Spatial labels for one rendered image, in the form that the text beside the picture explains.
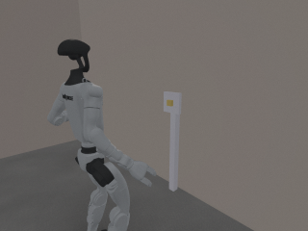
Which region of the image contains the right robot hand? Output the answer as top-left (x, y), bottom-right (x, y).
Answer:
top-left (128, 161), bottom-right (157, 187)

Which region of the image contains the button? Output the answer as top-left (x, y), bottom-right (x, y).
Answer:
top-left (167, 99), bottom-right (173, 107)

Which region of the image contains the robot right thigh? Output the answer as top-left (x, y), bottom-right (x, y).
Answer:
top-left (91, 160), bottom-right (130, 225)

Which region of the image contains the robot left upper arm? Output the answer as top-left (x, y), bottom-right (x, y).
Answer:
top-left (47, 82), bottom-right (65, 126)

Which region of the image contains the right robot forearm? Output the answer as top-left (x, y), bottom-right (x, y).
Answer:
top-left (90, 128), bottom-right (134, 170)

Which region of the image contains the panel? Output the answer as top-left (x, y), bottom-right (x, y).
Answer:
top-left (164, 91), bottom-right (182, 192)

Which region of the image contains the left robot forearm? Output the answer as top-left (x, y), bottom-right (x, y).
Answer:
top-left (61, 110), bottom-right (69, 122)

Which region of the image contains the left robot shin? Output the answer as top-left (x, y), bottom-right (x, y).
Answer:
top-left (87, 190), bottom-right (108, 231)

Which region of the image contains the robot right upper arm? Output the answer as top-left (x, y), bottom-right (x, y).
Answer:
top-left (81, 83), bottom-right (103, 143)

